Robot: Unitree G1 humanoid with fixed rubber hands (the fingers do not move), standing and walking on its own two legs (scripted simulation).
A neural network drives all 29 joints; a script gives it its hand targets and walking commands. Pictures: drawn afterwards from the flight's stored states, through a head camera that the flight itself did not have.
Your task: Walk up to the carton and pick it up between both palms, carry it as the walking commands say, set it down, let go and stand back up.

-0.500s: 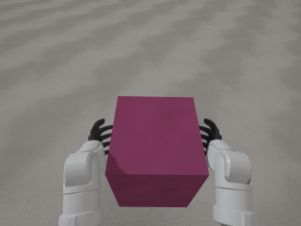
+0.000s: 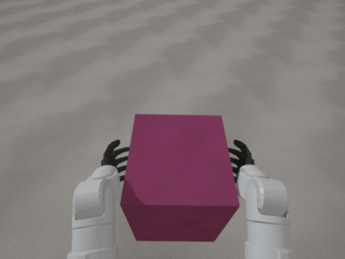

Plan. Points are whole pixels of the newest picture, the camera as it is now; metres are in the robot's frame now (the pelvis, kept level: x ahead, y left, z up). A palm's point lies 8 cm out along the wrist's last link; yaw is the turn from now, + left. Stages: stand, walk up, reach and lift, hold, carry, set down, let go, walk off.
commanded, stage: carry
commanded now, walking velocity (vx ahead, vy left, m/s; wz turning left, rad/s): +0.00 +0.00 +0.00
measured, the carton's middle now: (176, 181) +0.32 +0.00 +0.03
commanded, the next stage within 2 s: none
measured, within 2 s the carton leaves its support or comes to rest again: neither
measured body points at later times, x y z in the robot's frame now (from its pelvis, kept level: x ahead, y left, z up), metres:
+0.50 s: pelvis +0.00 +0.00 +0.00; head -0.01 +0.00 +0.45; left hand +0.31 +0.15 +0.09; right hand +0.31 -0.15 +0.09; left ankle +0.00 +0.10 -0.73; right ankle +0.07 -0.12 -0.73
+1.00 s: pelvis +0.01 +0.00 +0.00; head -0.01 +0.00 +0.45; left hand +0.31 +0.14 +0.09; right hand +0.31 -0.15 +0.08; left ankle +0.00 +0.10 -0.73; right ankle +0.07 -0.12 -0.73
